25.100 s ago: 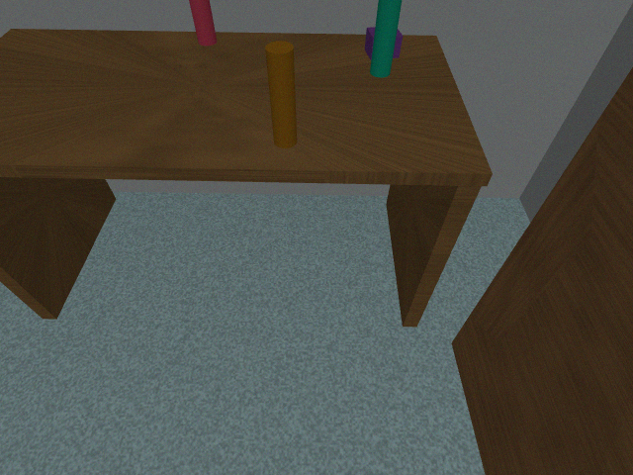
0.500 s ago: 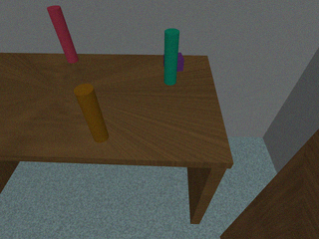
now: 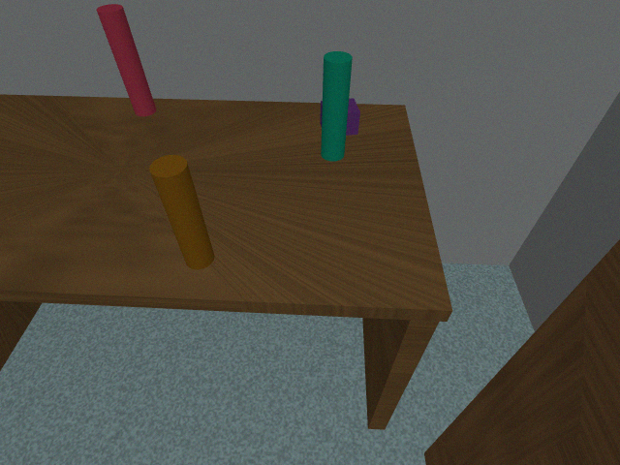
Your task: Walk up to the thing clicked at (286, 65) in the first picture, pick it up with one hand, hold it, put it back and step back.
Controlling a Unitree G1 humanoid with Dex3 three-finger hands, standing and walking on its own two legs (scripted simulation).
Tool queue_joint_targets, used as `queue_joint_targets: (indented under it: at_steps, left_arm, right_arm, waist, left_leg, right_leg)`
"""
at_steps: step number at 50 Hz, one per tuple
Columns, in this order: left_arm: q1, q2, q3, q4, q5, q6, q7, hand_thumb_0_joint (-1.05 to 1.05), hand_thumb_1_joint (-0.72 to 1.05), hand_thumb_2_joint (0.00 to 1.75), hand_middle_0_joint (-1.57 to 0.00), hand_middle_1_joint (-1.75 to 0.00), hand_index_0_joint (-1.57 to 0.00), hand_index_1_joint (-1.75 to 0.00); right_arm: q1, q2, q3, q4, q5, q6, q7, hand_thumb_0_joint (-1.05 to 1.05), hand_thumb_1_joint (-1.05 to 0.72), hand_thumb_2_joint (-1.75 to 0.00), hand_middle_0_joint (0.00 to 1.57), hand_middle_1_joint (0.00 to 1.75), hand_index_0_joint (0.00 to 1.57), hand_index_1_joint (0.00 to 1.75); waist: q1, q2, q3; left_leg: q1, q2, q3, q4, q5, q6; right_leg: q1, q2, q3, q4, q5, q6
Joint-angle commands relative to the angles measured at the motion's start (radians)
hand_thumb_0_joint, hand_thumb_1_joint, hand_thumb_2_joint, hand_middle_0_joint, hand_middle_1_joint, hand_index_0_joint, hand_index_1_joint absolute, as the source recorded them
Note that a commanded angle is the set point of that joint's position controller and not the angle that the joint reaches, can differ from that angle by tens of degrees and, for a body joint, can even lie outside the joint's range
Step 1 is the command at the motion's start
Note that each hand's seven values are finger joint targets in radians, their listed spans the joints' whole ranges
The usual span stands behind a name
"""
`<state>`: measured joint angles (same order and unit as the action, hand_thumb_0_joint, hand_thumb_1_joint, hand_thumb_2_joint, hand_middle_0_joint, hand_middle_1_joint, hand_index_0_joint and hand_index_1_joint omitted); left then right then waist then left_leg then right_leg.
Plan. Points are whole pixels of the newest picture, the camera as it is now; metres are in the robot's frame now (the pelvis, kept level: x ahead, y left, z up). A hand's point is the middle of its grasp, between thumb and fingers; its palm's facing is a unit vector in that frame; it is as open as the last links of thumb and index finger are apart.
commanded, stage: home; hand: left
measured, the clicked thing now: (186, 218) +0.45 +0.22 +0.05
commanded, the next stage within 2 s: stand in 0.96 s
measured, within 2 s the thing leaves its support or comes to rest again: neither
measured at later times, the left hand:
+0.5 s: hand out of the picture +0.09 +0.25 -0.15, palm faces -0.05 -0.94 -0.35, open 17.4 cm
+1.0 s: hand out of the picture +0.10 +0.25 -0.15, palm faces -0.05 -0.93 -0.35, open 17.3 cm
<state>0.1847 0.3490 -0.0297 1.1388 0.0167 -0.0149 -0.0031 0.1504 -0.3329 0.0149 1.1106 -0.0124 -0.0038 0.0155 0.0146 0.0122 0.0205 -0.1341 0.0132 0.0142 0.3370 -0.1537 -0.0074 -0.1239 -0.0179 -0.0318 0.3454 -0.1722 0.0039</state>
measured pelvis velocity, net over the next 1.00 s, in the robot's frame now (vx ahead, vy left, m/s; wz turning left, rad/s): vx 0.02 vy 0.00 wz -0.01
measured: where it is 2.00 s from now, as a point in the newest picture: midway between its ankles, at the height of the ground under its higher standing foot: outside the picture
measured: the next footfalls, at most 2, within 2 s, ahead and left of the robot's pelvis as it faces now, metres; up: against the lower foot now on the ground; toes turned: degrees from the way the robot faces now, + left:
none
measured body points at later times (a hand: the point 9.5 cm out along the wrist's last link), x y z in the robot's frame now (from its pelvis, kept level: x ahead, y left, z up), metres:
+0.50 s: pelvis +0.02 +0.00 +0.00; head +0.03 +0.00 +0.45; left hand +0.09 +0.30 -0.13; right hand +0.08 -0.29 -0.14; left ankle +0.02 +0.12 -0.75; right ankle +0.01 -0.12 -0.75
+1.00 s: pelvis +0.02 +0.00 +0.00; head +0.02 +0.00 +0.45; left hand +0.10 +0.30 -0.13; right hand +0.08 -0.29 -0.14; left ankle +0.02 +0.12 -0.75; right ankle +0.01 -0.12 -0.75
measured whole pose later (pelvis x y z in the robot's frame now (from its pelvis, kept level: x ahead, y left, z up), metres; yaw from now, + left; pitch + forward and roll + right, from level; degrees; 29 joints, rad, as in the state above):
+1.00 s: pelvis +0.02 +0.00 +0.00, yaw -1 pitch -2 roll +0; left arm 0.12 0.35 -0.02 1.13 0.01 -0.01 0.00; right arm 0.14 -0.33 0.01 1.15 -0.01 0.00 0.01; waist 0.00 0.01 0.04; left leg -0.09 0.01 0.03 0.30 -0.17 -0.01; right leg -0.09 -0.02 -0.02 0.31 -0.19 0.01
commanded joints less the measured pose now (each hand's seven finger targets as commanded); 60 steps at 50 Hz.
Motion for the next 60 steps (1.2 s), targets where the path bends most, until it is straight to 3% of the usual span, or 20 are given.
queue_joint_targets:
  at_steps: [1, 7, 13, 25, 33, 37, 43, 53, 55, 56, 60]
  left_arm:
    - [-0.043, 0.226, 0.046, -0.054, -0.003, -0.021, 0.019, 0.00, -0.55, 0.06, -0.05, -0.05, -0.05, -0.05]
    - [-0.057, 0.225, 0.049, -0.058, -0.001, -0.016, 0.015, 0.00, -0.56, 0.05, -0.05, -0.05, -0.05, -0.05]
    - [-0.073, 0.220, 0.048, -0.062, -0.006, -0.020, 0.017, 0.00, -0.56, 0.05, -0.05, -0.05, -0.05, -0.05]
    - [-0.087, 0.214, 0.045, -0.059, -0.009, -0.016, 0.020, 0.00, -0.55, 0.06, -0.05, -0.05, -0.05, -0.05]
    - [-0.098, 0.212, 0.050, -0.060, -0.010, -0.014, 0.021, 0.00, -0.55, 0.06, -0.05, -0.05, -0.05, -0.05]
    - [-0.103, 0.214, 0.053, -0.058, -0.005, -0.013, 0.020, 0.00, -0.55, 0.06, -0.05, -0.05, -0.05, -0.05]
    - [-0.108, 0.216, 0.053, -0.063, -0.007, -0.016, 0.020, 0.00, -0.53, 0.07, -0.05, -0.06, -0.05, -0.06]
    - [-0.099, 0.218, 0.055, -0.062, -0.007, -0.014, 0.020, 0.00, -0.53, 0.07, -0.05, -0.06, -0.05, -0.06]
    - [-0.098, 0.217, 0.056, -0.061, -0.008, -0.014, 0.019, 0.00, -0.37, 0.23, -0.20, -0.22, -0.20, -0.22]
    - [-0.097, 0.215, 0.056, -0.061, -0.007, -0.015, 0.019, 0.00, -0.29, 0.31, -0.20, -0.30, -0.20, -0.30]
    - [-0.092, 0.214, 0.057, -0.061, -0.008, -0.015, 0.017, 0.00, 0.03, 0.63, -0.20, -0.30, -0.20, -0.30]
  right_arm:
    - [-0.033, -0.222, -0.042, -0.054, -0.002, -0.021, -0.017, 0.00, -0.90, -0.90, 0.20, 0.30, 0.20, 0.30]
    - [-0.035, -0.225, -0.043, -0.054, -0.002, -0.022, -0.018, 0.00, -0.90, -0.90, 0.20, 0.30, 0.20, 0.30]
    - [-0.044, -0.227, -0.042, -0.054, -0.002, -0.029, -0.020, 0.00, -0.90, -0.90, 0.20, 0.30, 0.20, 0.30]
    - [-0.051, -0.229, -0.044, -0.038, 0.001, -0.028, -0.026, 0.00, -0.90, -0.90, 0.20, 0.30, 0.20, 0.30]
    - [-0.047, -0.228, -0.046, -0.031, -0.001, -0.026, -0.027, 0.00, -0.90, -0.90, 0.20, 0.30, 0.20, 0.30]
    - [-0.050, -0.227, -0.047, -0.030, -0.002, -0.025, -0.028, 0.00, -0.90, -0.90, 0.20, 0.30, 0.20, 0.30]
    - [-0.054, -0.221, -0.048, -0.031, 0.000, -0.027, -0.027, 0.00, -0.90, -0.90, 0.20, 0.30, 0.20, 0.30]
    - [-0.054, -0.224, -0.049, -0.027, 0.000, -0.026, -0.026, 0.00, -0.90, -0.90, 0.20, 0.30, 0.20, 0.30]
    - [-0.056, -0.225, -0.049, -0.028, 0.000, -0.026, -0.026, 0.00, -0.90, -0.90, 0.20, 0.30, 0.20, 0.30]
    - [-0.053, -0.222, -0.048, -0.027, -0.001, -0.026, -0.025, 0.00, -0.90, -0.90, 0.20, 0.30, 0.20, 0.30]
    - [-0.051, -0.222, -0.048, -0.026, -0.001, -0.027, -0.025, 0.00, -0.90, -0.90, 0.20, 0.30, 0.20, 0.30]
  waist:
    - [-0.008, 0.001, 0.021]
    - [-0.010, 0.000, 0.025]
    - [-0.008, 0.001, -0.035]
    - [-0.009, -0.008, -0.056]
    - [-0.010, -0.001, -0.044]
    - [-0.012, -0.012, -0.029]
    - [-0.014, -0.016, -0.050]
    - [-0.014, -0.014, -0.034]
    - [-0.015, -0.012, -0.031]
    - [-0.013, -0.009, -0.023]
    - [-0.015, -0.013, -0.019]
  left_leg:
    - [-0.023, 0.101, -0.109, -0.081, -0.054, 0.029]
    - [-0.038, 0.100, -0.111, -0.088, -0.091, 0.026]
    - [0.004, 0.113, -0.102, -0.070, 0.060, 0.027]
    - [0.048, 0.123, -0.095, -0.060, 0.183, 0.022]
    - [0.036, 0.122, -0.092, -0.070, 0.163, 0.019]
    - [0.033, 0.119, -0.095, -0.079, 0.110, 0.017]
    - [0.059, 0.124, -0.092, -0.073, 0.152, 0.020]
    - [0.052, 0.123, -0.091, -0.086, 0.113, 0.021]
    - [0.054, 0.122, -0.086, -0.083, 0.102, 0.022]
    - [0.044, 0.119, -0.086, -0.088, 0.094, 0.021]
    - [0.045, 0.118, -0.086, -0.092, 0.073, 0.022]
  right_leg:
    - [-0.053, -0.103, 0.120, -0.093, -0.050, -0.024]
    - [-0.060, -0.100, 0.120, -0.090, -0.093, -0.027]
    - [0.002, -0.113, 0.118, -0.064, 0.069, -0.029]
    - [0.032, -0.117, 0.103, -0.050, 0.185, -0.022]
    - [0.048, -0.120, 0.102, -0.059, 0.170, -0.021]
    - [0.023, -0.118, 0.102, -0.074, 0.111, -0.019]
    - [0.032, -0.121, 0.105, -0.066, 0.155, -0.024]
    - [0.023, -0.118, 0.105, -0.077, 0.123, -0.024]
    - [0.019, -0.120, 0.112, -0.081, 0.121, -0.025]
    - [0.018, -0.118, 0.109, -0.079, 0.118, -0.025]
    - [0.007, -0.118, 0.112, -0.087, 0.093, -0.024]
